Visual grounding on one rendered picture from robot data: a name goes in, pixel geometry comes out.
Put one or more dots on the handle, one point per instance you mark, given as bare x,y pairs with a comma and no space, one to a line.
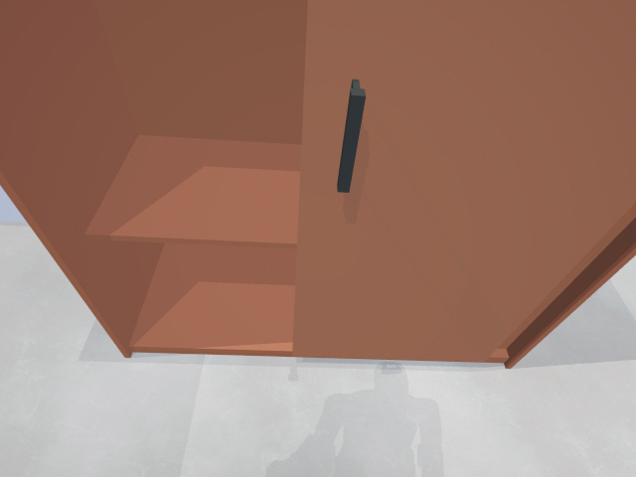
351,136

